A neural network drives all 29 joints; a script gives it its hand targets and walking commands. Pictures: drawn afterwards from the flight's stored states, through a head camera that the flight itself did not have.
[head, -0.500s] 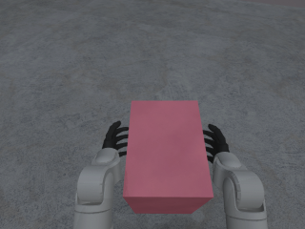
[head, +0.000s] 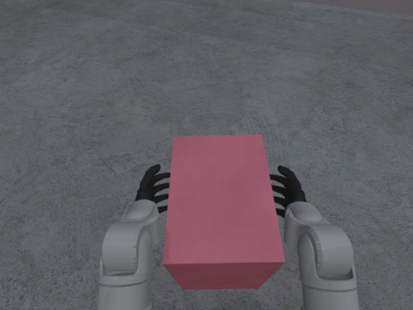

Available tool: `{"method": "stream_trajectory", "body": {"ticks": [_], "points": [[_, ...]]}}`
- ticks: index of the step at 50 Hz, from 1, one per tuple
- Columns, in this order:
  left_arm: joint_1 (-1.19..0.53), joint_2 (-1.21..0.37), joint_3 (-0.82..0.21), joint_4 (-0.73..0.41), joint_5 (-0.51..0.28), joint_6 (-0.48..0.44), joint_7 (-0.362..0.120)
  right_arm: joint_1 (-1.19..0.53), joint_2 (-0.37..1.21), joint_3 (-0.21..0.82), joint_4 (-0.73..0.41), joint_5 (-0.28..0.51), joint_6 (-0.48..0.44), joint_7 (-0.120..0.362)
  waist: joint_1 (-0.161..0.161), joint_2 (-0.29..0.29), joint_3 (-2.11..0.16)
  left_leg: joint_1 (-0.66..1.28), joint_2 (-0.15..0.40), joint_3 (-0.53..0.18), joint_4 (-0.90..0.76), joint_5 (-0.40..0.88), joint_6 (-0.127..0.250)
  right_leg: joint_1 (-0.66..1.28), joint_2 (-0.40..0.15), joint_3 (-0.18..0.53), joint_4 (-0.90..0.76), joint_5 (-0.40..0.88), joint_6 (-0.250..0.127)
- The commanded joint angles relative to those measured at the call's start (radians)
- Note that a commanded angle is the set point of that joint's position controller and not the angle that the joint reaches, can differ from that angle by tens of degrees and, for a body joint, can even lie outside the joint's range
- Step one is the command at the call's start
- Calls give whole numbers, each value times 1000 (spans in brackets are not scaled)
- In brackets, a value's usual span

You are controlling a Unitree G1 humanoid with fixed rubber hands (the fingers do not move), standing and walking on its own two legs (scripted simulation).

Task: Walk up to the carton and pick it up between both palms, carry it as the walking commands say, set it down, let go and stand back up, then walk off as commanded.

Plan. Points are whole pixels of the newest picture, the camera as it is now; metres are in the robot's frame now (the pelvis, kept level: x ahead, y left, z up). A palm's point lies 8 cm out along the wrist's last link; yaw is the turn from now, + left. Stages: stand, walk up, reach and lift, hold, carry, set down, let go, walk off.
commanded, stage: carry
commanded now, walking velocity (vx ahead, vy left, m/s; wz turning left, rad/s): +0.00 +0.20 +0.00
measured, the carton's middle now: (219, 218) +0.28 +0.01 +0.02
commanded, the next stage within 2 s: none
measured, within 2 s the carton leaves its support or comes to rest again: neither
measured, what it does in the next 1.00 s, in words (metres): steps to the left: right foot, then left foot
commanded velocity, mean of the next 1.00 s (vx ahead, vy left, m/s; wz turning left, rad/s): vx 0.00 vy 0.20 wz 0.00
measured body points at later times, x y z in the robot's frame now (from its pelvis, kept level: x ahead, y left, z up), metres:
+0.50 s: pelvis -0.03 +0.11 +0.02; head -0.02 +0.09 +0.47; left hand +0.26 +0.23 +0.10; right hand +0.24 -0.03 +0.09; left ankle -0.01 +0.27 -0.67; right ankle -0.03 -0.02 -0.73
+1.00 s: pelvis -0.05 +0.26 +0.00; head -0.06 +0.24 +0.45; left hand +0.23 +0.38 +0.09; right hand +0.22 +0.12 +0.07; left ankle -0.01 +0.31 -0.72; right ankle -0.07 +0.18 -0.73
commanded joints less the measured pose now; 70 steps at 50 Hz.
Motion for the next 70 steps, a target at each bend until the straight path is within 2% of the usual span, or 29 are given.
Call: {"method": "stream_trajectory", "body": {"ticks": [1,4,10,13,14,15,16,18,19,23,28,30,31,32,33,34,38,47,49,50,51,53,54,58,64,66,67,68,70], "points": [[-395,-968,-577,-135,-286,-17,-147,-299,954,398,-94,211,-40,150,-16,251,-256,257,272,-248,-168,379,187,-184,95,4,406,-99,-44],[-424,-1022,-601,-153,-314,-40,-155,-316,978,393,-115,206,-68,153,-17,196,-266,208,211,-154,-192,208,177,-153,109,-28,377,54,-47],[-297,-968,-541,-108,-268,-30,-138,-272,944,428,-118,199,-57,142,-19,186,-304,220,225,-217,-165,276,237,5,139,-57,-7,9,-88],[-239,-948,-493,-71,-234,-23,-137,-274,928,458,-114,209,-42,138,4,121,-308,131,183,-158,-103,285,179,238,123,-99,-385,243,-96],[-242,-943,-479,-68,-227,-22,-140,-283,926,465,-116,213,-40,136,10,25,-303,-3,140,-116,-13,226,118,392,7,26,-475,317,-106],[-237,-932,-459,-43,-220,-27,-142,-293,923,482,-120,206,-34,136,12,-252,-291,-231,29,-44,164,-74,15,522,-306,390,-517,617,-203],[-259,-955,-463,-52,-223,-33,-143,-360,926,492,-161,226,-37,138,12,-278,-237,-294,0,-62,352,-304,-8,433,-385,464,-543,741,-308],[-293,-973,-463,-93,-229,-42,-154,-414,971,514,-179,258,-49,146,9,-53,-183,-265,23,-153,507,-198,-22,351,-263,279,-536,640,-256],[-293,-972,-460,-96,-226,-46,-154,-395,977,517,-166,260,-51,148,8,-37,-176,-274,28,-142,513,-146,-33,358,-221,201,-515,653,-224],[-274,-939,-463,-120,-235,-46,-146,-350,974,517,-168,256,-49,135,2,-143,-202,-199,17,-51,376,-129,-67,386,-145,63,-454,822,-179],[-237,-892,-466,-108,-231,-22,-135,-298,925,488,-146,237,-24,127,12,-236,-207,-51,-20,25,87,-137,-58,344,-141,25,-422,741,-143],[-247,-892,-472,-100,-230,-17,-130,-275,919,470,-128,232,-16,130,-3,-193,-244,80,-34,61,-152,-24,-41,322,-126,2,-337,661,-93],[-244,-895,-474,-96,-226,-14,-128,-274,914,461,-123,231,-14,134,-2,-69,-293,225,-6,19,-230,15,-33,255,-86,-30,-235,545,-56],[-248,-881,-479,-89,-218,-11,-127,-277,906,454,-107,231,-13,140,1,96,-282,335,158,-161,-227,225,-3,64,-31,-65,-101,252,-11],[-295,-894,-514,-115,-240,-6,-129,-274,900,426,-99,225,-17,143,-14,364,-247,394,332,-368,-220,496,119,-175,95,-128,56,-146,13],[-341,-925,-540,-124,-256,-10,-135,-291,931,419,-102,225,-26,146,-17,342,-260,347,334,-358,-167,577,197,-170,95,-37,254,-218,-24],[-421,-1029,-600,-148,-310,-36,-153,-321,980,399,-116,210,-65,156,-17,205,-265,212,212,-153,-183,244,179,-149,96,-21,376,40,-47],[-255,-956,-502,-72,-240,-25,-136,-282,939,453,-110,206,-46,141,-4,143,-305,180,203,-197,-154,271,217,141,152,-94,-225,103,-94],[-249,-948,-476,-64,-226,-23,-140,-294,933,468,-112,214,-41,138,11,11,-296,-8,135,-117,-31,192,118,399,-1,30,-480,299,-108],[-243,-937,-457,-38,-218,-29,-142,-300,928,483,-113,206,-35,137,12,-257,-285,-221,22,-42,146,-72,16,518,-309,390,-528,589,-206],[-267,-962,-463,-51,-222,-35,-142,-368,933,492,-160,227,-39,140,13,-277,-230,-283,-2,-63,332,-291,-4,430,-388,460,-552,714,-309],[-301,-976,-466,-91,-230,-44,-153,-416,974,514,-174,257,-51,147,10,-56,-177,-256,22,-150,494,-191,-18,348,-265,276,-543,628,-256],[-298,-974,-461,-92,-225,-47,-153,-396,978,517,-160,259,-53,149,8,-42,-170,-266,27,-139,498,-141,-28,357,-223,198,-521,648,-223],[-276,-938,-464,-114,-233,-47,-144,-349,971,516,-162,255,-50,138,3,-142,-199,-190,16,-49,353,-129,-62,392,-145,59,-456,823,-179],[-245,-893,-467,-97,-227,-20,-129,-284,920,479,-134,235,-21,132,2,-218,-220,14,-27,40,-56,-75,-46,345,-136,13,-376,703,-109],[-245,-893,-471,-87,-218,-14,-125,-278,913,464,-120,234,-15,139,-4,-33,-291,253,25,-18,-233,51,-29,227,-79,-38,-207,493,-38],[-247,-879,-475,-77,-210,-10,-124,-280,899,456,-103,235,-14,145,1,155,-266,356,212,-223,-209,360,13,6,-7,-88,-50,157,2],[-313,-905,-521,-116,-243,-6,-126,-286,905,424,-102,231,-21,146,-17,408,-255,385,344,-377,-198,559,147,-172,102,-114,116,-219,1],[-380,-964,-565,-122,-270,-15,-142,-303,953,413,-98,220,-40,155,-17,268,-257,276,285,-285,-163,463,194,-166,91,7,361,-147,-42]]}}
